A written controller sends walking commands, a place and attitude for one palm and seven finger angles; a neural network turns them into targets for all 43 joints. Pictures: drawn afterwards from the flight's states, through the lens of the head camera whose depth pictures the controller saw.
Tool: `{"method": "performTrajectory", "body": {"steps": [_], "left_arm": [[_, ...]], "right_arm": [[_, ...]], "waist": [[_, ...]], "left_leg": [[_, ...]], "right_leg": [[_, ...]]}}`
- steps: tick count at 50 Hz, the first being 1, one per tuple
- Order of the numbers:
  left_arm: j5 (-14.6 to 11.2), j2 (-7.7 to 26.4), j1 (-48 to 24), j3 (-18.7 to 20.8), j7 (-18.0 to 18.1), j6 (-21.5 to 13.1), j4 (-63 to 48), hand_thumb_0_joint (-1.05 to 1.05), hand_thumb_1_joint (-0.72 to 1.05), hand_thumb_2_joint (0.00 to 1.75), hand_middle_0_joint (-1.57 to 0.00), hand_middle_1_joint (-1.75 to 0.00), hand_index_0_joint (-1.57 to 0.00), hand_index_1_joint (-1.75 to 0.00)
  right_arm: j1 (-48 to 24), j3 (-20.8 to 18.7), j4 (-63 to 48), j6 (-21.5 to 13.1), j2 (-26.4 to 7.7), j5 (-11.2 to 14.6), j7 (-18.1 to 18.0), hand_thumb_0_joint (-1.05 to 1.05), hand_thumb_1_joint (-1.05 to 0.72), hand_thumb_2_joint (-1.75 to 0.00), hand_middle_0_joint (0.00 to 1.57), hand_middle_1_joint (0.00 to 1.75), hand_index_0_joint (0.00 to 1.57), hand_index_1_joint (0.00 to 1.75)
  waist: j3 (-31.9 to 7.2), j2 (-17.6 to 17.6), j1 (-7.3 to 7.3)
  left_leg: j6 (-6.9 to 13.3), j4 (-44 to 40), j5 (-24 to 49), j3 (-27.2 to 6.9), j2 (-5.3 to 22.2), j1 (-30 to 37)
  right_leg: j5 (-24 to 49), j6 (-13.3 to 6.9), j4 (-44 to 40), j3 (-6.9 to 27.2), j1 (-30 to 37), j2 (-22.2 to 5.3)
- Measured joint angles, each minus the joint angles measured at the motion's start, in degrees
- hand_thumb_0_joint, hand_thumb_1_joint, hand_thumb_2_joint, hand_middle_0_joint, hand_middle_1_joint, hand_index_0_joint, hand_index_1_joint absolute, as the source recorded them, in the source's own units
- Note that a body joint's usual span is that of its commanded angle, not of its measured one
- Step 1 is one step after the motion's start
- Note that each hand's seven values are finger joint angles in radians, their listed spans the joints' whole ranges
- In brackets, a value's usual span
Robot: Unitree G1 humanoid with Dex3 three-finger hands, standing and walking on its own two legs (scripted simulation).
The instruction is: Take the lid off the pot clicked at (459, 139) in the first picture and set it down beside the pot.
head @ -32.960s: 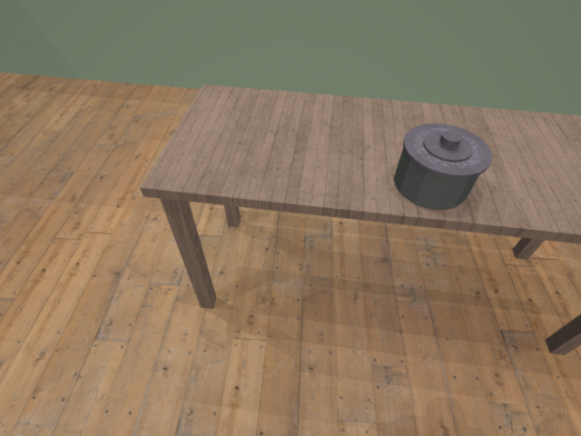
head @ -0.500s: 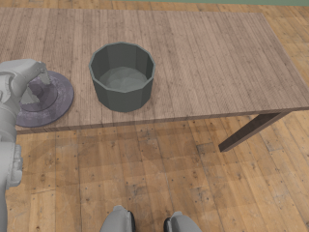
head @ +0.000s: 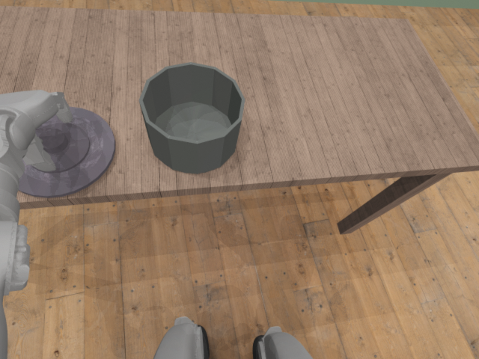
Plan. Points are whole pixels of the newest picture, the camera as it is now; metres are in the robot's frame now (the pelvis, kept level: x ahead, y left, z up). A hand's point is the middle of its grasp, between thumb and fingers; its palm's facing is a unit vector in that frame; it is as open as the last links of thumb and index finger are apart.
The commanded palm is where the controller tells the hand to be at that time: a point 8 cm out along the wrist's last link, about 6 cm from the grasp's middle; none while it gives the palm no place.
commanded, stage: raise the empty hand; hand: left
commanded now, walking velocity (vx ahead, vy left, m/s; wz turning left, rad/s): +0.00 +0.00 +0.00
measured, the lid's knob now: (53, 140) +0.49 +0.30 -0.02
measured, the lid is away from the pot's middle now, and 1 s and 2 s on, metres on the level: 0.25 0.25 0.25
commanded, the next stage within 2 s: draw the hand back to the body in 1.32 s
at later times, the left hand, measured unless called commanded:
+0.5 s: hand (23, 123) +0.47 +0.31 +0.05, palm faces -0.43 -0.13 -0.89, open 11.0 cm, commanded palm +0.50 +0.29 +0.12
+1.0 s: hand (9, 94) +0.48 +0.30 +0.11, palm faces -0.39 -0.12 -0.91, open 11.0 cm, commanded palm +0.50 +0.28 +0.17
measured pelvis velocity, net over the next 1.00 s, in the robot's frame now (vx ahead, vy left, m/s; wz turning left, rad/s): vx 0.01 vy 0.01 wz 0.03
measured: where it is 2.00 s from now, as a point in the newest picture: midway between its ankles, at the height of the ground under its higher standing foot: outside the picture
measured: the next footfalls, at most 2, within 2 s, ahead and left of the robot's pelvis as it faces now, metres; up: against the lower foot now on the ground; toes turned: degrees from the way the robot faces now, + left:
none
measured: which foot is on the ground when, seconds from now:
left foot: down 0.00-1.00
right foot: down 0.00-1.00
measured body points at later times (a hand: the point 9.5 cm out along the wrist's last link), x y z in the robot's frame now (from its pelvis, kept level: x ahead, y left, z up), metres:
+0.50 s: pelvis +0.00 +0.01 +0.01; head +0.11 +0.05 +0.45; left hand +0.49 +0.32 +0.10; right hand -0.01 -0.27 -0.09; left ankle +0.04 +0.05 -0.69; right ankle -0.01 -0.18 -0.68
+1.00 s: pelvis +0.01 +0.01 +0.03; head +0.09 +0.04 +0.47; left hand +0.50 +0.31 +0.16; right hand +0.02 -0.27 -0.08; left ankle +0.04 +0.05 -0.69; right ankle -0.01 -0.18 -0.68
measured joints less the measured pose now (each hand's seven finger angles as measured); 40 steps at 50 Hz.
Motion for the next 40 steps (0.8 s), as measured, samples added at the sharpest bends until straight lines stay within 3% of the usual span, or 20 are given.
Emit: {"method": "performTrajectory", "body": {"steps": [13, 40], "left_arm": [[-0.8, -2.0, -1.1, -1.4, 1.0, 2.3, 0.0, 0.0, 0.05, 0.54, -0.33, -0.93, -0.32, -0.93], [-2.4, -3.7, -3.6, -3.9, -2.3, 4.2, -0.4, 0.0, 0.05, 0.54, -0.33, -0.93, -0.32, -0.93]], "right_arm": [[-0.1, -0.3, 0.2, 0.1, 0.0, 0.3, 0.9, 0.0, -0.91, -0.9, 0.21, 0.3, 0.2, 0.3], [1.2, -0.9, 1.0, -2.2, -0.7, 0.9, 1.0, 0.0, -0.91, -0.9, 0.2, 0.3, 0.2, 0.3]], "waist": [[-0.4, 0.1, 0.55], [0.0, 0.2, 1.37]], "left_leg": [[0.4, -2.0, 0.6, 0.1, -0.6, 2.6], [0.9, -9.3, 3.0, 1.0, -2.2, 11.5]], "right_leg": [[0.7, -0.6, -2.4, 0.2, 2.8, -0.4], [2.9, -1.2, -9.0, 1.3, 11.2, -1.7]]}}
